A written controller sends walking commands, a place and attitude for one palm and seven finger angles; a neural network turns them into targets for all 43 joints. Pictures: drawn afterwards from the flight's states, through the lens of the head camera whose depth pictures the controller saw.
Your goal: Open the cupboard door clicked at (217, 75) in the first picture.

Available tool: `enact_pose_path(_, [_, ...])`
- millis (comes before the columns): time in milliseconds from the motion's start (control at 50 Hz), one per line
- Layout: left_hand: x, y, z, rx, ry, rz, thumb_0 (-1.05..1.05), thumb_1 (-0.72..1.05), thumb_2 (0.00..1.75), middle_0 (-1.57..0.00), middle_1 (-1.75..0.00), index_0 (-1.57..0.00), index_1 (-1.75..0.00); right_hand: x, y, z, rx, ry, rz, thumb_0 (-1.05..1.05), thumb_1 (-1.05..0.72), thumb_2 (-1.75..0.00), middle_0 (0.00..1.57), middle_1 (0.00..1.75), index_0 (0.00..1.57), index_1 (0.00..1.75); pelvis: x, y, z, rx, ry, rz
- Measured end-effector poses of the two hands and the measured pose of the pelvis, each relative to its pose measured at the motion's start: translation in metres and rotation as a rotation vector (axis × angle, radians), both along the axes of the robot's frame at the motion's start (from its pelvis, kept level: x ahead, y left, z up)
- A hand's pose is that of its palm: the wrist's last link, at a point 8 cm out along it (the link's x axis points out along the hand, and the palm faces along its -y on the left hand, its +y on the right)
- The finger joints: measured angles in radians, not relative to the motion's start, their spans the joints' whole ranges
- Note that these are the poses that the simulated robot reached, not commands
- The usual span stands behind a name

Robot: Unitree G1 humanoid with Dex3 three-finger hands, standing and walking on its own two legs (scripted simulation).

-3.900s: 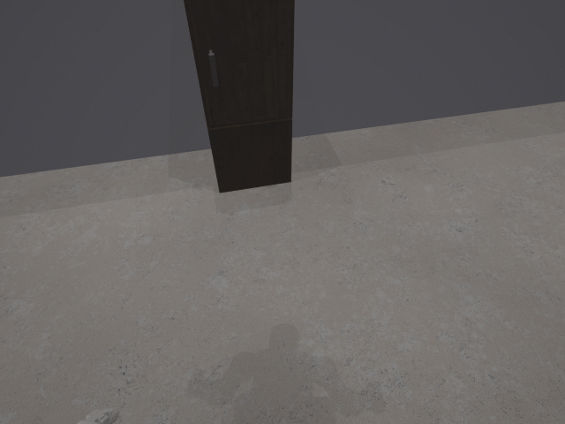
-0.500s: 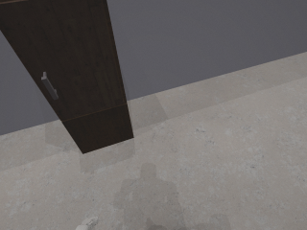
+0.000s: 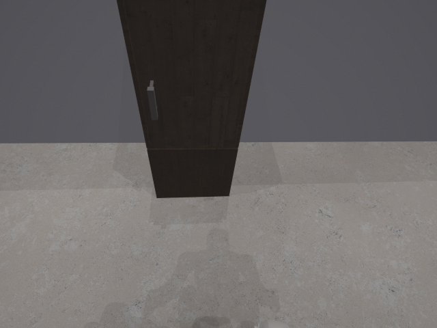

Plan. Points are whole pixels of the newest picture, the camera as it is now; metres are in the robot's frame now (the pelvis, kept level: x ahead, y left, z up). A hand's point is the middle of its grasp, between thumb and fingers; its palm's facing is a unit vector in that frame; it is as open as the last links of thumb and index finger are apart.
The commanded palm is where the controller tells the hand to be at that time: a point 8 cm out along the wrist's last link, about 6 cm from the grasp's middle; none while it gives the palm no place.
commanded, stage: turn to face it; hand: left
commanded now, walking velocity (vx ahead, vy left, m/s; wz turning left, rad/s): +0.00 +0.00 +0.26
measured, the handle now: (153, 100) +0.78 +0.27 -0.09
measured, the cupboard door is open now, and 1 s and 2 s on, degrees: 0 0 0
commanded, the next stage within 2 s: take the last steps up to it in 0.10 s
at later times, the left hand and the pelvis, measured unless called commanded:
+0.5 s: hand out of the picture -0.03 +0.11 -0.15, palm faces +0.18 -0.96 -0.23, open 7.3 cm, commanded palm none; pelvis +0.00 -0.06 +0.01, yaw +7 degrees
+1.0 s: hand out of the picture +0.03 +0.20 -0.18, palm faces +0.21 -0.96 -0.16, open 7.4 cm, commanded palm none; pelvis +0.11 +0.04 +0.00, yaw +7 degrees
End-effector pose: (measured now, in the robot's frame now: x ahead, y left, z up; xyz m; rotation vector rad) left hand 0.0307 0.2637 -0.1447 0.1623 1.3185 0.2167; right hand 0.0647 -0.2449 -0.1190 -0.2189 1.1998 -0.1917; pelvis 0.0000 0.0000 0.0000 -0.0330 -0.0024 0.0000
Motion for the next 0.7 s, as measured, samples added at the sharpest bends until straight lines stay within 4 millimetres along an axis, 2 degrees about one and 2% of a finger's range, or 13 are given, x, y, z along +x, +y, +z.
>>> enact_pose_path(80, [-0.013, 0.0, 0.006, 0.021, 0.021, 0.025, 0.0, 0.91, 0.89, -0.19, -0.3, -0.19, -0.3, -0.002, 0.008, -0.006, 0.038, 0.018, 0.011, 0.0, -0.91, -0.9, 0.2, 0.3, 0.2, 0.3, 0.0, -0.003, 0.002, 0.012, -0.001, 0.02])
enact_pose_path(160, [-0.016, -0.012, 0.009, 0.03, 0.014, 0.033, 0.0, 0.91, 0.89, -0.19, -0.3, -0.19, -0.3, -0.01, 0.004, -0.015, 0.062, 0.038, 0.011, 0.0, -0.92, -0.9, 0.2, 0.3, 0.2, 0.3, -0.004, -0.01, 0.0, 0.026, -0.006, 0.04])
enact_pose_path(300, [-0.014, -0.055, 0.013, 0.041, -0.066, 0.03, 0.0, 0.91, 0.89, -0.2, -0.3, -0.19, -0.3, -0.029, -0.022, -0.04, 0.114, 0.08, 0.015, 0.0, -0.91, -0.9, 0.2, 0.3, 0.2, 0.3, -0.014, -0.038, -0.009, 0.061, -0.011, 0.069])
enact_pose_path(340, [-0.022, -0.07, 0.016, 0.035, -0.081, 0.041, 0.0, 0.91, 0.89, -0.2, -0.3, -0.19, -0.3, -0.033, -0.03, -0.044, 0.126, 0.099, 0.021, 0.0, -0.91, -0.9, 0.2, 0.3, 0.2, 0.3, -0.015, -0.045, -0.008, 0.057, -0.02, 0.086])
enact_pose_path(400, [-0.04, -0.088, 0.023, 0.022, -0.07, 0.079, 0.0, 0.92, 0.89, -0.2, -0.3, -0.2, -0.3, -0.033, -0.039, -0.038, 0.136, 0.12, 0.038, 0.0, -0.91, -0.9, 0.2, 0.3, 0.2, 0.3, -0.011, -0.052, 0.001, 0.068, -0.019, 0.096])
enact_pose_path(500, [-0.073, -0.107, 0.026, -0.013, 0.008, 0.124, 0.0, 0.92, 0.89, -0.2, -0.3, -0.2, -0.3, -0.029, -0.05, -0.029, 0.129, 0.128, 0.045, 0.0, -0.91, -0.9, 0.2, 0.3, 0.2, 0.3, -0.001, -0.058, 0.009, 0.073, -0.016, 0.12])
enact_pose_path(580, [-0.096, -0.118, 0.023, -0.045, 0.067, 0.185, 0.0, 0.92, 0.89, -0.2, -0.3, -0.2, -0.3, -0.022, -0.05, -0.029, 0.111, 0.177, 0.075, 0.0, -0.91, -0.9, 0.2, 0.3, 0.2, 0.3, 0.011, -0.054, 0.009, 0.06, -0.01, 0.149])
enact_pose_path(640, [-0.112, -0.124, 0.021, -0.073, 0.124, 0.232, 0.0, 0.91, 0.89, -0.2, -0.3, -0.2, -0.3, -0.005, -0.041, -0.028, 0.101, 0.197, 0.106, 0.0, -0.91, -0.9, 0.2, 0.3, 0.19, 0.3, 0.021, -0.046, 0.008, 0.05, -0.002, 0.163])
enact_pose_path(700, [-0.125, -0.125, 0.019, -0.104, 0.188, 0.272, 0.0, 0.91, 0.89, -0.2, -0.3, -0.2, -0.3, 0.024, -0.024, -0.027, 0.097, 0.184, 0.145, 0.0, -0.91, -0.9, 0.2, 0.3, 0.19, 0.3, 0.034, -0.034, 0.006, 0.044, 0.007, 0.173])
